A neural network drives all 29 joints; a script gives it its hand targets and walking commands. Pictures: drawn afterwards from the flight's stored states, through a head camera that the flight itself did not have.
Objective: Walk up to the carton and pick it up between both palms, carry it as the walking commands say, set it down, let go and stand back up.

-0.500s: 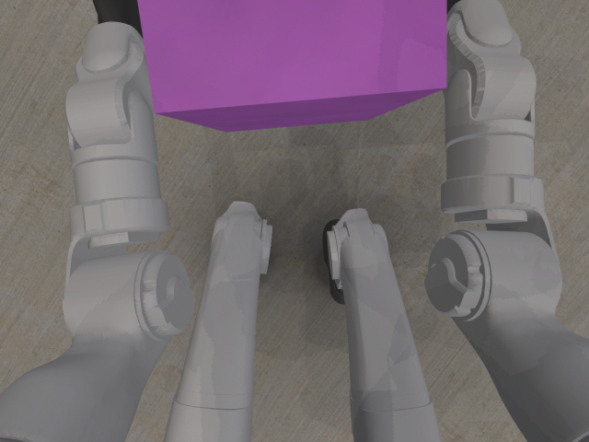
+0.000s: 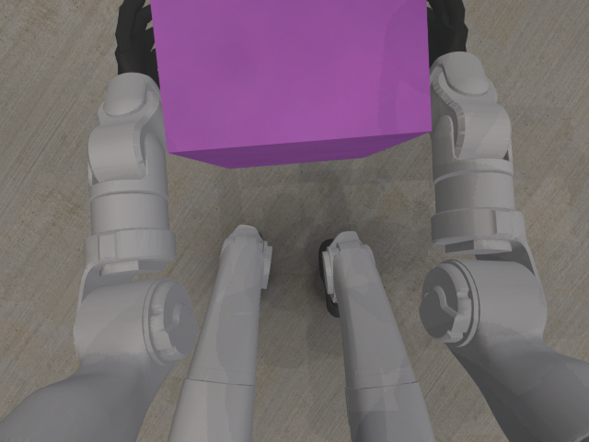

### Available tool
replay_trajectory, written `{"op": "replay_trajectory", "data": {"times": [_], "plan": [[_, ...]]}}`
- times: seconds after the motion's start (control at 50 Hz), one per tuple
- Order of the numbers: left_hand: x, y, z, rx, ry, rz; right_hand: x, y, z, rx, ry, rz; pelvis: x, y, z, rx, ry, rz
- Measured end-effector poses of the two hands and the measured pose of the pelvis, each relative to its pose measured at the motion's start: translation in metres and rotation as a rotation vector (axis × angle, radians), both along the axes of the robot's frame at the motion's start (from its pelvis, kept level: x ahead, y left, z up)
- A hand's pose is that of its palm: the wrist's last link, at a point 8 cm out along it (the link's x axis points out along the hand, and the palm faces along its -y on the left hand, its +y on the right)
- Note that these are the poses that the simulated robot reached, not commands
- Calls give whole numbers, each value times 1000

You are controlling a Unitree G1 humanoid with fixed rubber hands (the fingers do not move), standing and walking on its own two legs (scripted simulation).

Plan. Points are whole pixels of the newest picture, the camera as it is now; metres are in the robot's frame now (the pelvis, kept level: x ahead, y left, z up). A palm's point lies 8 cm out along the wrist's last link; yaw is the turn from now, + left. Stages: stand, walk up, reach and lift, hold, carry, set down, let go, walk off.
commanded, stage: reach and lift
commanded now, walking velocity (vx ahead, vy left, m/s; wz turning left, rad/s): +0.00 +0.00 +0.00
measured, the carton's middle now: (291, 82) +0.50 +0.03 -0.14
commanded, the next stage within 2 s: none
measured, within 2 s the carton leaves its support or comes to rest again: neither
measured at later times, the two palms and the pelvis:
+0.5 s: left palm (107, 74) +0.46 +0.19 -0.01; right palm (476, 50) +0.49 -0.13 +0.00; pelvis +0.01 +0.00 +0.06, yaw +0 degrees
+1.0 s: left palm out of the picture +0.44 +0.18 +0.12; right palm out of the picture +0.47 -0.14 +0.13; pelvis +0.10 +0.01 +0.12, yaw +0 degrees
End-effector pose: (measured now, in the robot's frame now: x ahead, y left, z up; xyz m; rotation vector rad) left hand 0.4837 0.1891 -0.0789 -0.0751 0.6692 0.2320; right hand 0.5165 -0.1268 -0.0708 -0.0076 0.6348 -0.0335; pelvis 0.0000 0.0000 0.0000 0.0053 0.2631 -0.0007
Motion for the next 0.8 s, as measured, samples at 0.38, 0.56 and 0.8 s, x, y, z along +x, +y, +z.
{"op": "replay_trajectory", "data": {"times": [0.38,0.56,0.8], "plan": [[-18,0,55,11,4,-14,-18,0,54,1,3,-1,10,0,46,-7,-76,5],[-28,0,84,14,3,-20,-30,-1,83,9,2,-6,17,1,66,-13,-105,11],[-42,-3,157,0,31,-12,-43,-5,154,27,32,-13,63,6,93,-10,57,12]]}}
